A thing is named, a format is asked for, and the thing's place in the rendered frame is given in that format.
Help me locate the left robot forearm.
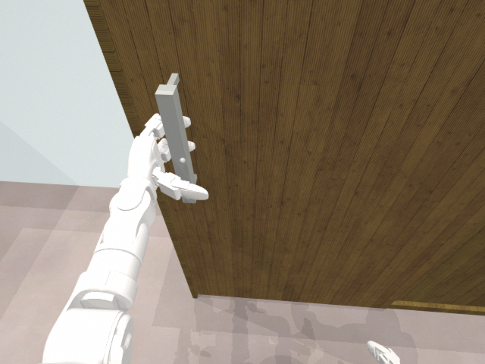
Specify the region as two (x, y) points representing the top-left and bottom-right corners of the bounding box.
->
(42, 177), (157, 363)

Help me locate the wardrobe door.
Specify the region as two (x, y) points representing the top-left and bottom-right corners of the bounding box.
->
(397, 219), (485, 307)
(99, 0), (485, 309)

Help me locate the handle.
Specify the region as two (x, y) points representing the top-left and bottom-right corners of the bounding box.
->
(155, 73), (197, 203)

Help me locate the left robot upper arm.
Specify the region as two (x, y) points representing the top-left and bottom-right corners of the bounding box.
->
(39, 308), (133, 364)

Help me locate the left robot hand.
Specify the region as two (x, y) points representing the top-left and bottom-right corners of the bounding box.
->
(127, 114), (208, 200)

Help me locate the right robot hand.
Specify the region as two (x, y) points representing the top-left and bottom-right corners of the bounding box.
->
(367, 340), (400, 364)

